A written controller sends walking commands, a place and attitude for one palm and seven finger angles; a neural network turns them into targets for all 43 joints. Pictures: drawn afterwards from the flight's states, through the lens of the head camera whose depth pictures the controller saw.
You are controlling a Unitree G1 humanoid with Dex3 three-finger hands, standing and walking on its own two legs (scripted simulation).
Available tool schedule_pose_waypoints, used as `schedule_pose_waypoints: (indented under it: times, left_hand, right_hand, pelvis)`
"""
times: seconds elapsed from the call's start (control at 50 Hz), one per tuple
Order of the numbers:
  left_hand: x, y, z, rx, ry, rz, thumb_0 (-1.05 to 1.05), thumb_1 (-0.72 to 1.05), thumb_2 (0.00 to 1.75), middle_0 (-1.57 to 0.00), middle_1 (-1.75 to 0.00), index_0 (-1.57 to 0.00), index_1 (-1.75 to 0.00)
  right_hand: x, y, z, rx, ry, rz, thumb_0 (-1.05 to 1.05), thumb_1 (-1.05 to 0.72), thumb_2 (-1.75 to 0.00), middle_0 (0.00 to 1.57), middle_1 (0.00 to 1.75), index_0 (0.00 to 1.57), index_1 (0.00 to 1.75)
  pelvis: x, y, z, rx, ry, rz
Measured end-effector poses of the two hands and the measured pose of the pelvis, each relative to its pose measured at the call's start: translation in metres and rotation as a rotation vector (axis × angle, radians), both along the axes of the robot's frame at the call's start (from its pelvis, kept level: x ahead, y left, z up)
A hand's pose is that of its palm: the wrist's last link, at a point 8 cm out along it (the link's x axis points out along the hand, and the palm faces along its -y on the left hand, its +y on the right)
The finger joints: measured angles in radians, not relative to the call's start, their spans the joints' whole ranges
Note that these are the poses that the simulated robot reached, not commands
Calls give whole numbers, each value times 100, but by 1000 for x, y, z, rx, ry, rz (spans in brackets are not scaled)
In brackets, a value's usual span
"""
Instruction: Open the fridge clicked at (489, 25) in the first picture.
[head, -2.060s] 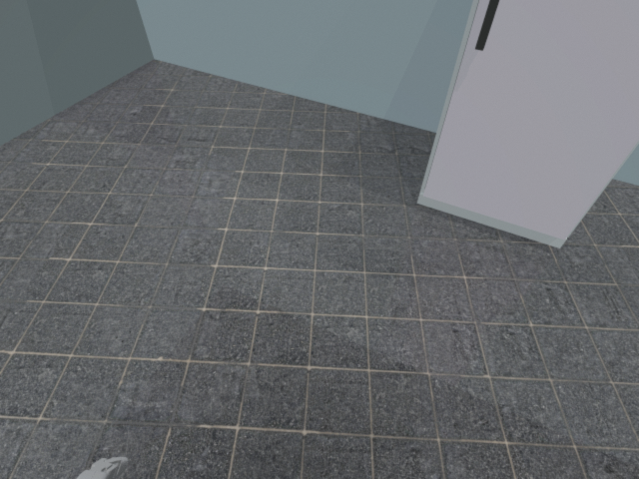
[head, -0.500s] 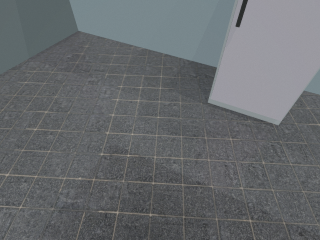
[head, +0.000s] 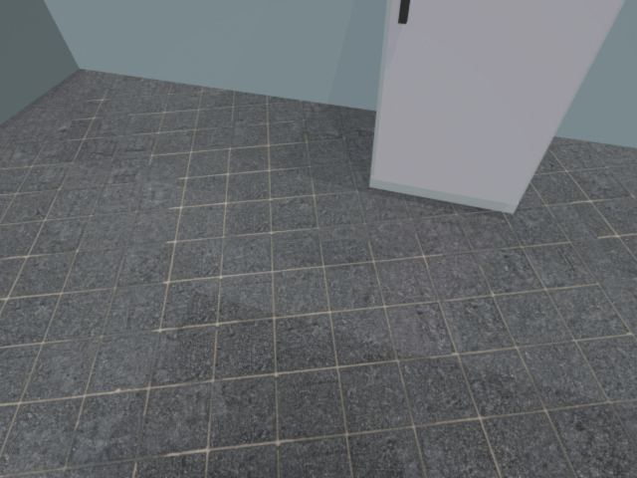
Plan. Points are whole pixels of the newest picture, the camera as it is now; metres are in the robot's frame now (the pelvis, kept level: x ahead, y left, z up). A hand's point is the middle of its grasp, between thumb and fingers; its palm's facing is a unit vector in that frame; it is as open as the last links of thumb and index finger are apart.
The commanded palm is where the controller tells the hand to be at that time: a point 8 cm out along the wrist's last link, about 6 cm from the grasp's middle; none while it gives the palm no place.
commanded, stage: walk to a spot facing it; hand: left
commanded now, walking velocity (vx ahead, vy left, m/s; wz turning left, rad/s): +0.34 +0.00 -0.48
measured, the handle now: out of the picture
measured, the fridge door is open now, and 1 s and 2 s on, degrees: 0 0 0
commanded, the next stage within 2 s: turn to face it in 1.00 s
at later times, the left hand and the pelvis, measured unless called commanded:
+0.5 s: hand (192, 440) +0.19 +0.22 -0.18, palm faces -0.12 -0.97 -0.19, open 7.4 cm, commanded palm none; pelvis +0.22 +0.03 +0.00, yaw -14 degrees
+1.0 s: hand (330, 214) +0.66 +0.03 -0.15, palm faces -0.55 -0.82 -0.17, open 7.4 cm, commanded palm none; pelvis +0.43 -0.05 +0.00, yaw -30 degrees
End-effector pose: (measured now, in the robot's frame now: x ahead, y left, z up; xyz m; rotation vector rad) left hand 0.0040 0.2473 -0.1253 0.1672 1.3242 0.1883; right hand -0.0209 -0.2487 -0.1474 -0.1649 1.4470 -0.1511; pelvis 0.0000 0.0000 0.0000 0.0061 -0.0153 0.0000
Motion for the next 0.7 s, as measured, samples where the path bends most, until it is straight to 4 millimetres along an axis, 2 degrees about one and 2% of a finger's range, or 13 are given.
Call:
schedule_pose_waypoints:
  times: [0.04,0.08,0.16,0.22,0.36,0.42,0.46,0.5,0.54,0.62,0.7]
  left_hand:
    - [8,-9,4,0,-6,6,0,91,90,-20,-30,-20,-30]
    - [14,-18,9,-7,20,-4,0,91,90,-20,-30,-20,-30]
    - [29,-29,17,-26,88,-43,0,90,90,-20,-30,-20,-30]
    - [46,-29,19,-32,119,-61,0,90,90,-20,-30,-20,-30]
    - [102,-13,10,-26,155,-67,0,90,90,-20,-30,-20,-30]
    - [134,2,-2,-29,182,-76,0,90,90,-20,-30,-20,-30]
    - [160,14,-14,-32,201,-93,0,90,90,-20,-30,-20,-30]
    - [195,23,-20,-32,197,-123,0,90,90,-20,-30,-20,-30]
    - [238,28,-18,-32,162,-167,0,91,90,-20,-30,-20,-30]
    - [334,26,-5,-40,39,-246,0,91,90,-19,-30,-20,-30]
    - [422,9,6,-52,-63,-329,0,91,90,-19,-30,-20,-30]
  right_hand:
    - [11,-3,4,3,12,-9,1,-91,-90,21,30,20,30]
    - [34,-5,11,5,-23,-23,1,-91,-90,20,30,20,30]
    - [92,-5,25,12,-151,-61,1,-91,-90,20,30,20,30]
    - [138,-2,31,20,-236,-76,1,-91,-90,20,30,20,30]
    - [253,19,36,31,-361,-56,1,-91,-90,20,30,20,30]
    - [302,30,35,16,-413,-47,1,-91,-90,20,30,20,30]
    - [326,34,33,-13,-453,-58,0,-91,-90,20,30,20,30]
    - [334,38,36,-35,-461,-85,0,-91,-90,20,30,20,30]
    - [328,40,40,-51,-433,-132,0,-91,-90,21,30,20,30]
    - [299,46,43,-75,-312,-242,0,-92,-90,21,30,20,30]
    - [266,45,46,-102,-183,-344,-1,-94,-90,21,30,20,30]
  pelvis:
    - [11,-4,5,-2,1,-15]
    - [23,-7,12,1,8,-35]
    - [51,-9,22,12,29,-79]
    - [74,-7,25,12,38,-109]
    - [141,8,18,-6,40,-164]
    - [177,18,8,-10,39,-189]
    - [202,25,-1,-16,33,-215]
    - [219,30,-2,-12,19,-247]
    - [236,33,4,-11,9,-272]
    - [270,36,17,-14,10,-311]
    - [304,34,23,-10,21,-354]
